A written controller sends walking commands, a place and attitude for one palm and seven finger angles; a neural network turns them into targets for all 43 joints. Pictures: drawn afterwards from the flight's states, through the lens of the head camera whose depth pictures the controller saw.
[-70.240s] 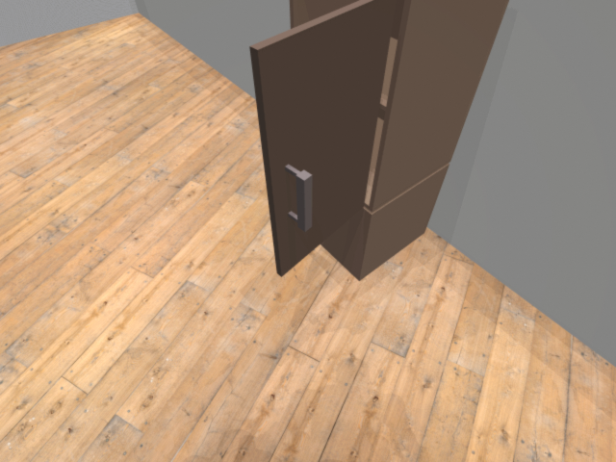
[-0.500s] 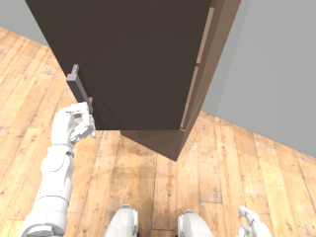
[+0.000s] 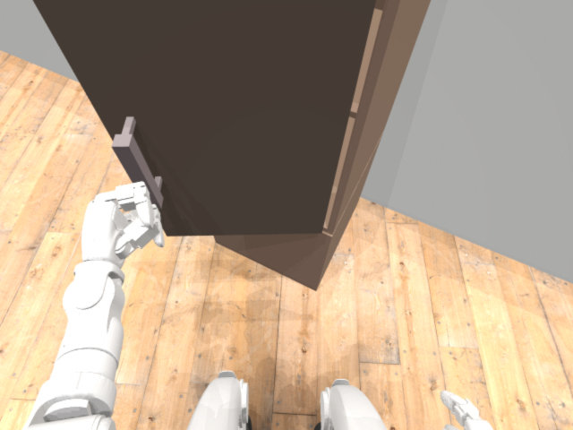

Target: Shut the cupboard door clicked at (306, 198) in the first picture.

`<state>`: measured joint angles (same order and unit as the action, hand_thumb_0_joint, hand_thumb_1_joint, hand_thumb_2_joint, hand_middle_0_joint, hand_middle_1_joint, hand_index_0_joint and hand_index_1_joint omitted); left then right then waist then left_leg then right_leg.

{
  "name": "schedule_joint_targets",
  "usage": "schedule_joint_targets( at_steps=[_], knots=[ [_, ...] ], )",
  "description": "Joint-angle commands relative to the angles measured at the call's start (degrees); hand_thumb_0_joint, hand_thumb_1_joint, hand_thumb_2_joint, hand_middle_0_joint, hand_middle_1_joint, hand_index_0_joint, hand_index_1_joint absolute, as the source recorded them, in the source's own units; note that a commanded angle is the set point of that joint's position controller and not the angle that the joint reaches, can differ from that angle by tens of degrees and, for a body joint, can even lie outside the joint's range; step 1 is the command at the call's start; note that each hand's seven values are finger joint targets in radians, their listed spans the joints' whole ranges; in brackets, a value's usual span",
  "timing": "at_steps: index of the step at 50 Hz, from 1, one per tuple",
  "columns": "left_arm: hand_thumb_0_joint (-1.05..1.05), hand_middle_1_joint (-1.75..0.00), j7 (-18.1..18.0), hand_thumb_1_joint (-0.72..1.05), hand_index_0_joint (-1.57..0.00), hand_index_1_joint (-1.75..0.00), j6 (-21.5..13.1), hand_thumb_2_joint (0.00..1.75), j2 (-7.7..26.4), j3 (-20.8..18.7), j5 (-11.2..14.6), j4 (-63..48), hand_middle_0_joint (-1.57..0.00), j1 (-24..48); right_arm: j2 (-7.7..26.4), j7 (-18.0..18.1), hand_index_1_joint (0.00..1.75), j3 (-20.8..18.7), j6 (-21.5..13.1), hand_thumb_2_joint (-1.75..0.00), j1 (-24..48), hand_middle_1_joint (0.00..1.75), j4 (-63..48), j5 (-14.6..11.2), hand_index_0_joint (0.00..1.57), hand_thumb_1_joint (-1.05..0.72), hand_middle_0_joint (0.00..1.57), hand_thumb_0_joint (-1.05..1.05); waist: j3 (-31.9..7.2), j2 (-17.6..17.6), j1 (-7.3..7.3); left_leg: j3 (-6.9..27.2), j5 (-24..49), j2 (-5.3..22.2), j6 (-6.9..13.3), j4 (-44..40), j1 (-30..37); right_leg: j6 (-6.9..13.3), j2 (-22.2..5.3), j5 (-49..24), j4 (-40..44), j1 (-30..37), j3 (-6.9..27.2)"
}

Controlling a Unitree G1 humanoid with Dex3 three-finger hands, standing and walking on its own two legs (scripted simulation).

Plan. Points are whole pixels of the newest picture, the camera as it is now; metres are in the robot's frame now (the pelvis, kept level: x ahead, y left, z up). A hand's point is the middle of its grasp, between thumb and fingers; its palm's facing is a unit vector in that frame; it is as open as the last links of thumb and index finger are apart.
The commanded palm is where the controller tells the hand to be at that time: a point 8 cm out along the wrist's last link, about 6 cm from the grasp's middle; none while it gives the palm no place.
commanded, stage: push the door shut along its arc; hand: left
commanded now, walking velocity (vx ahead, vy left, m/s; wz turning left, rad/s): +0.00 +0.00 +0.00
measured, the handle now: (143, 165) +0.49 +0.23 +0.04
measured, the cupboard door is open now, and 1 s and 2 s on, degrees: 29 15 0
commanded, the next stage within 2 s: pull the fist back off the door in 1.90 s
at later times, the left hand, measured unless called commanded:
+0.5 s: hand (159, 195) +0.43 +0.19 +0.04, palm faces -0.08 -1.00 -0.03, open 3.1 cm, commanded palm +0.42 +0.24 +0.04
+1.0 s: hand (183, 164) +0.49 +0.17 +0.04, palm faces -0.24 -0.97 -0.04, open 3.1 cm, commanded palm +0.50 +0.21 +0.04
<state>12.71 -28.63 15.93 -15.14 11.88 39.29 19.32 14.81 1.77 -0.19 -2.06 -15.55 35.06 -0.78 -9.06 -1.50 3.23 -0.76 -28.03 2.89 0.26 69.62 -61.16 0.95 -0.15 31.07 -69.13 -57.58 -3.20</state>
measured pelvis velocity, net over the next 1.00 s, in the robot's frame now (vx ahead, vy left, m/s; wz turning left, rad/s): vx -0.01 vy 0.02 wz -0.02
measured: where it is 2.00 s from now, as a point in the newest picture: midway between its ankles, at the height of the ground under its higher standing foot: outside the picture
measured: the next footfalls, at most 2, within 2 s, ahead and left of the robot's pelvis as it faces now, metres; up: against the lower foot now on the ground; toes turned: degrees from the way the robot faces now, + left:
none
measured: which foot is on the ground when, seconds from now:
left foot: down 0.00-1.00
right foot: down 0.00-1.00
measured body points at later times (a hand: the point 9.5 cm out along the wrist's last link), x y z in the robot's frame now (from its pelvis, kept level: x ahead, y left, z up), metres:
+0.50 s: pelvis -0.01 +0.01 -0.01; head +0.10 +0.02 +0.43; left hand +0.43 +0.25 +0.05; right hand +0.08 -0.26 -0.12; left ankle +0.05 +0.12 -0.63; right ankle +0.02 -0.11 -0.63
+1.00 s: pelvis -0.01 +0.02 -0.03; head +0.13 +0.04 +0.40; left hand +0.50 +0.22 +0.05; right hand +0.02 -0.26 -0.13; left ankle +0.05 +0.12 -0.63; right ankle +0.02 -0.11 -0.63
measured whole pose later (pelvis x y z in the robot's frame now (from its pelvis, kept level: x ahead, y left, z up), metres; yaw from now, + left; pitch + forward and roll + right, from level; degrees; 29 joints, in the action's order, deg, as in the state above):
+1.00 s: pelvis -0.01 +0.02 -0.03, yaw -1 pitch +26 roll -4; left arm 23.7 -23.5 28.8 -16.5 6.7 66.5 53.0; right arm 15.9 1.0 1.7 -2.0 -18.7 37.7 -0.4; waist -8.4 -2.4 9.9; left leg 0.6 -28.5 3.2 1.6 76.3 -73.8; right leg 0.0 0.2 30.5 -73.4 -68.6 -4.2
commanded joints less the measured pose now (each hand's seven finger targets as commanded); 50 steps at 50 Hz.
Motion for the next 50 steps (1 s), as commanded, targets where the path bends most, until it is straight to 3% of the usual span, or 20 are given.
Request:
schedule_joint_targets(
  at_steps=[1, 6, 7, 9, 11, 13, 16, 18, 22, 24, 25, 29, 34, 38, 42, 44, 45, 46, 48, 50],
  knots=[
    [0.00, -1.50, 0.38, 0.90, -1.30, -1.50, -3.02, 0.90, 10.18, -2.61, 1.40, -9.93, -1.30, 16.13, 8.52, 0.85, 0.30, -3.13, -1.97, -0.90, -2.02, 0.30, -6.02, -0.09, 0.20, -0.90, 0.20, 0.00, -19.41, 0.93, 0.38, 2.05, 9.53, -2.28, 1.21, -8.82, 14.08, 0.04, 1.20, -13.28, 11.23, 9.79, 2.94],
    [0.00, -1.50, 1.35, 0.90, -1.30, -1.50, -4.16, 0.90, 13.16, -3.31, 0.16, -8.55, -1.30, 23.93, 8.69, 1.33, 0.30, -2.88, -2.09, -0.90, -2.29, 0.30, -5.08, 0.12, 0.20, -0.90, 0.20, 0.00, -20.89, -0.72, 1.38, 2.69, 9.96, -2.08, 1.20, -7.68, 15.00, 0.29, 1.27, -13.36, 10.03, 7.93, 3.01],
    [0.00, -1.50, 1.85, 0.90, -1.30, -1.50, -4.30, 0.90, 12.44, -2.02, -0.01, -8.19, -1.30, 26.65, 8.57, 1.34, 0.30, -2.75, -2.19, -0.90, -2.27, 0.30, -4.86, 0.11, 0.20, -0.90, 0.20, 0.00, -20.93, -1.92, 1.92, 2.82, 9.74, -2.08, 1.13, -7.54, 15.47, 0.32, 1.25, -13.04, 9.90, 7.18, 2.93],
    [0.00, -1.50, 2.59, 0.90, -1.30, -1.50, -4.31, 0.90, 13.16, -2.67, 0.14, -7.65, -1.30, 27.56, 8.84, 1.31, 0.30, -2.91, -2.40, -0.90, -2.63, 0.30, -4.54, 0.09, 0.20, -0.90, 0.20, 0.00, -23.52, -4.12, 1.36, 3.27, 11.67, -1.95, 0.90, -7.37, 18.10, 0.62, 1.38, -14.09, 9.27, 6.31, 2.53],
    [0.00, -1.50, 3.55, 0.90, -1.30, -1.50, -3.51, 0.90, 12.38, -1.85, 0.27, -5.26, -1.30, 27.69, 8.92, 1.16, 0.30, -2.88, -2.28, -0.90, -3.02, 0.30, -4.43, 0.03, 0.20, -0.90, 0.20, 0.00, -23.60, -3.24, 1.70, 3.47, 12.36, -1.94, 0.85, -7.31, 18.21, 0.58, 1.41, -14.66, 9.22, 6.14, 2.35],
    [0.00, -1.50, 4.30, 0.90, -1.30, -1.50, -2.50, 0.90, 15.05, -3.93, 0.30, -1.67, -1.30, 27.43, 9.39, 1.07, 0.30, -2.73, -1.88, -0.90, -3.83, 0.30, -4.39, -0.11, 0.20, -0.90, 0.20, 0.00, -22.01, -2.22, 1.52, 3.71, 11.71, -1.91, 0.96, -7.46, 16.66, 0.83, 1.73, -13.75, 9.27, 5.93, 2.12],
    [0.00, -1.50, 5.41, 0.90, -1.30, -1.50, -1.32, 0.90, 15.17, -3.44, -0.17, 0.99, -1.30, 30.44, 9.34, 0.83, 0.30, -2.59, -1.30, -0.90, -3.99, 0.30, -4.69, -0.31, 0.20, -0.90, 0.20, 0.00, -21.38, -2.02, 1.87, 3.51, 10.26, -1.91, 1.02, -7.19, 14.80, 0.66, 1.48, -12.72, 9.15, 5.44, 2.31],
    [0.00, -1.50, 5.84, 0.90, -1.30, -1.50, -1.63, 0.90, 14.63, -2.56, -0.04, 0.55, -1.30, 34.08, 9.39, 0.72, 0.30, -2.59, -1.31, -0.90, -4.70, 0.30, -4.72, -0.22, 0.20, -0.90, 0.20, 0.00, -22.05, -3.80, 2.59, 4.00, 11.16, -1.91, 1.11, -6.93, 16.49, 0.90, 1.68, -12.75, 8.81, 3.81, 2.03],
    [0.00, -1.50, 6.80, 0.90, -1.30, -1.50, -2.01, 0.90, 15.03, -1.78, -0.74, 4.18, -1.30, 40.00, 9.87, 0.67, 0.30, -2.77, -1.10, -0.90, -5.72, 0.30, -3.32, -0.21, 0.20, -0.90, 0.20, 0.00, -21.79, -2.68, 4.42, 4.71, 9.43, -1.58, 1.22, -6.31, 16.43, 0.70, 1.59, -10.74, 8.85, 0.90, 1.89],
    [0.00, -1.50, 7.47, 0.90, -1.30, -1.50, -1.99, 0.90, 17.12, -2.81, -1.19, 6.62, -1.30, 41.63, 10.35, 0.68, 0.30, -2.74, -1.01, -0.90, -6.38, 0.30, -2.84, -0.21, 0.20, -0.90, 0.20, 0.00, -22.15, -2.80, 4.47, 4.98, 8.90, -1.55, 1.23, -6.02, 15.88, 0.87, 1.66, -9.84, 8.41, 0.10, 1.79],
    [0.00, -1.50, 7.96, 0.90, -1.30, -1.50, -1.91, 0.90, 16.19, -1.52, -1.19, 6.57, -1.30, 44.19, 10.25, 0.69, 0.30, -2.71, -1.04, -0.90, -6.57, 0.30, -2.64, -0.17, 0.20, -0.90, 0.20, 0.00, -22.75, -2.66, 5.50, 4.96, 8.45, -1.58, 1.50, -5.53, 15.55, 0.70, 1.68, -9.61, 8.46, -0.12, 2.02],
    [0.00, -1.50, 9.97, 0.90, -1.30, -1.50, -0.89, 0.90, 19.01, -3.03, -1.39, 10.52, -1.30, 45.96, 10.83, 0.75, 0.30, -2.63, -0.88, -0.90, -7.77, 0.30, -2.00, -0.27, 0.20, -0.90, 0.20, 0.00, -23.81, -3.43, 5.51, 5.13, 9.18, -1.56, 1.58, -4.73, 14.65, 0.99, 1.86, -9.69, 7.93, -0.79, 2.00],
    [0.00, -1.50, 11.45, 0.90, -1.30, -1.50, -0.21, 0.90, 17.83, -0.81, -1.53, 9.62, -1.30, 50.66, 11.18, 0.42, 0.30, -2.83, -0.82, -0.90, -9.07, 0.30, -1.33, -0.15, 0.20, -0.90, 0.20, 0.00, -26.50, -7.81, 6.48, 6.54, 11.68, -1.16, 1.26, -4.64, 19.95, 1.31, 2.01, -10.30, 7.10, -5.24, 1.11],
    [0.00, -1.50, 10.93, 0.90, -1.30, -1.50, 0.33, 0.90, 21.34, -2.94, -2.02, 11.52, -1.30, 54.21, 11.73, 0.52, 0.30, -2.62, -0.81, -0.90, -10.16, 0.30, -0.91, -0.07, 0.20, -0.90, 0.20, 0.00, -25.56, -5.76, 7.32, 6.96, 9.79, -1.10, 1.55, -4.34, 17.77, 1.37, 2.27, -9.01, 6.96, -5.63, 1.05],
    [0.00, -1.50, 10.32, 0.90, -1.30, -1.50, 0.83, 0.90, 20.87, -1.31, -3.63, 13.46, -1.30, 58.44, 11.78, 0.25, 0.30, -2.34, -0.85, -0.90, -10.67, 0.30, -0.23, 0.20, 0.20, -0.90, 0.20, 0.00, -24.97, -7.51, 8.63, 7.48, 8.17, -0.92, 1.37, -4.19, 17.66, 1.36, 2.28, -7.80, 6.71, -8.08, 0.72],
    [0.00, -1.50, 10.34, 0.90, -1.30, -1.50, 0.35, 0.90, 23.41, -2.92, -3.97, 12.85, -1.30, 60.77, 12.08, 0.28, 0.30, -2.34, -1.00, -0.90, -11.22, 0.30, -0.12, 0.36, 0.20, -0.90, 0.20, 0.00, -27.79, -9.28, 8.48, 7.62, 10.64, -0.84, 1.35, -3.52, 19.26, 1.48, 2.27, -8.94, 6.15, -8.09, 0.80],
    [0.00, -1.50, 10.72, 0.90, -1.30, -1.50, 0.48, 0.90, 21.76, -1.43, -4.04, 12.16, -1.30, 61.29, 11.87, 0.14, 0.30, -2.39, -1.09, -0.90, -11.30, 0.30, -0.24, 0.47, 0.20, -0.90, 0.20, 0.00, -29.45, -9.56, 9.02, 7.63, 11.80, -0.94, 1.46, -3.03, 20.08, 1.44, 2.36, -9.55, 6.09, -8.00, 0.79],
    [0.00, -1.50, 10.99, 0.90, -1.30, -1.50, 0.90, 0.90, 22.80, -2.49, -4.19, 14.15, -1.30, 59.93, 12.06, 0.15, 0.30, -2.40, -0.96, -0.90, -11.62, 0.30, -0.18, 0.39, 0.20, -0.90, 0.20, 0.00, -28.49, -8.86, 8.74, 7.73, 11.75, -0.72, 1.27, -3.18, 19.71, 1.53, 2.39, -9.51, 6.13, -8.29, 0.64],
    [0.00, -1.50, 11.45, 0.90, -1.30, -1.50, 1.56, 0.90, 21.79, -1.34, -4.14, 15.17, -1.30, 62.72, 11.96, 0.10, 0.30, -2.09, -1.09, -0.90, -11.88, 0.30, -0.11, 0.49, 0.20, -0.90, 0.20, 0.00, -26.71, -8.82, 10.10, 7.80, 11.11, -0.77, 1.64, -2.56, 18.61, 1.51, 2.56, -9.08, 5.94, -9.96, 0.48],
    [0.00, -1.50, 11.41, 0.90, -1.30, -1.50, 2.55, 0.90, 26.11, -4.41, -4.32, 17.18, -1.30, 63.05, 12.23, 0.12, 0.30, -1.71, -0.84, -0.90, -12.06, 0.30, -0.26, 0.46, 0.20, -0.90, 0.20, 0.00, -26.79, -8.18, 9.53, 7.20, 10.91, -0.78, 1.74, -1.94, 15.67, 1.44, 2.62, -8.92, 5.95, -7.69, 0.88]
  ],
)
